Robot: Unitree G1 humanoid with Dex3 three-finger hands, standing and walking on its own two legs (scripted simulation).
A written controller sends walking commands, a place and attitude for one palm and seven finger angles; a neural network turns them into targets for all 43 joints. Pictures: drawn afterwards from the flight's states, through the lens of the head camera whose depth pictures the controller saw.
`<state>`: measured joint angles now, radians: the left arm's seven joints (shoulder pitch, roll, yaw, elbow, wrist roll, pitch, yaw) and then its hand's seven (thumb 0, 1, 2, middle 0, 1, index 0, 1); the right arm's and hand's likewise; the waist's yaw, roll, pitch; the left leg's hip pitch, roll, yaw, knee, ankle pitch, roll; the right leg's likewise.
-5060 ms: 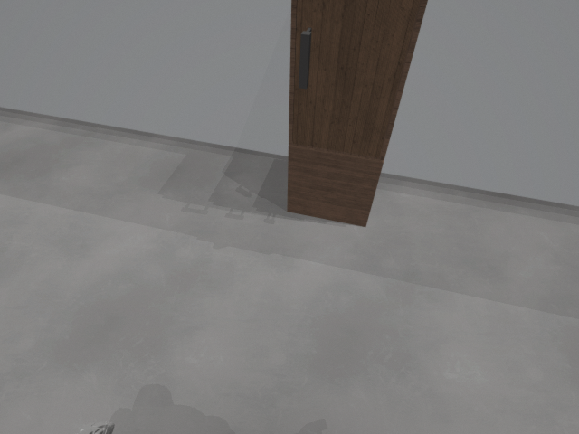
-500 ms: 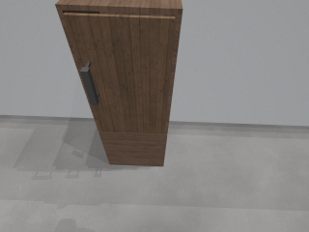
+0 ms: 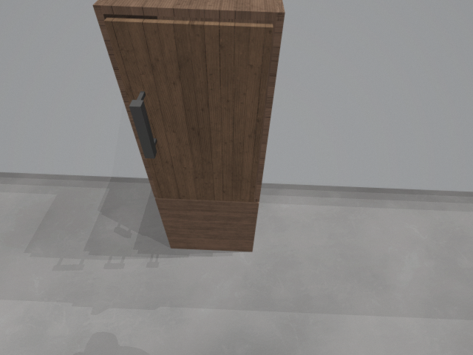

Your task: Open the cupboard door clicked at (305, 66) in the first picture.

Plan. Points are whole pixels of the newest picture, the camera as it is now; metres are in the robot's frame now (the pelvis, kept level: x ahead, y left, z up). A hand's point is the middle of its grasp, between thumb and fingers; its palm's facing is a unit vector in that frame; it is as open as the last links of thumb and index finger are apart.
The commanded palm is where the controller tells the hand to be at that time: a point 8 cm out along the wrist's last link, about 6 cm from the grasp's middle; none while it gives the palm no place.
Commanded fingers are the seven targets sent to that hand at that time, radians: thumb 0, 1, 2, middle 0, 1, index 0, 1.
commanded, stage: look again from close up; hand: left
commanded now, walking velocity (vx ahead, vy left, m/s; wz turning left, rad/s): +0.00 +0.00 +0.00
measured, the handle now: (146, 125) +0.63 +0.27 +0.00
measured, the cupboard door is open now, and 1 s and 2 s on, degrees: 0 0 0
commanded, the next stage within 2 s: shuffle to correct the standing spot in 0.48 s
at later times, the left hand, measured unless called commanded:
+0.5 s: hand out of the picture +0.06 +0.25 -0.16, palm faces +0.04 -0.96 -0.29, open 7.4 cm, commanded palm none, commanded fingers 0.00 0.90 0.90 -0.20 -0.30 -0.20 -0.30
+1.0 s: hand out of the picture -0.05 +0.20 -0.18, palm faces +0.07 -0.99 -0.13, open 7.4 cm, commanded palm none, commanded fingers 0.00 0.90 0.90 -0.20 -0.30 -0.20 -0.30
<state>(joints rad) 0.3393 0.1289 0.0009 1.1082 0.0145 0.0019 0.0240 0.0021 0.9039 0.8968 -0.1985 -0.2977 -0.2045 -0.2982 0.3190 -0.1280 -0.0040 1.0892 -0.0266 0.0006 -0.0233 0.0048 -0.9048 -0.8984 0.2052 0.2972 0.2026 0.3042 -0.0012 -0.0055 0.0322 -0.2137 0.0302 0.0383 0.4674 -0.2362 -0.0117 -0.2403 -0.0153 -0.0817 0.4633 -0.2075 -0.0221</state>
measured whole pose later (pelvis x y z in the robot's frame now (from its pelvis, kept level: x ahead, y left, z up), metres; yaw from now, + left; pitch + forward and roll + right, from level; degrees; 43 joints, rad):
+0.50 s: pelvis -0.01 +0.03 +0.00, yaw +0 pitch -4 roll +0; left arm 0.23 0.26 0.01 1.00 0.02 0.00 0.02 0.00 0.90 0.90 -0.20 -0.30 -0.20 -0.30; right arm 0.23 -0.25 0.00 1.01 -0.03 -0.02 -0.01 0.01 -0.90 -0.90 0.21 0.30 0.20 0.30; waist 0.00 0.00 -0.02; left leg -0.17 -0.01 0.05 0.47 -0.24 0.03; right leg -0.20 -0.05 -0.07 0.46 -0.20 0.02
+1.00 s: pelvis +0.02 +0.05 -0.01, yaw -1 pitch -3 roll +0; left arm 0.45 0.12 0.03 1.12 0.03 0.02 0.02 0.00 0.90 0.90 -0.20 -0.30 -0.20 -0.30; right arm 0.44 -0.14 -0.02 1.11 -0.03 -0.01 -0.02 0.01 -0.91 -0.90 0.20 0.30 0.20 0.30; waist 0.00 -0.02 0.00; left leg -0.19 -0.02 0.08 0.55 -0.32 0.07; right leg -0.28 -0.06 -0.05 0.69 -0.40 -0.02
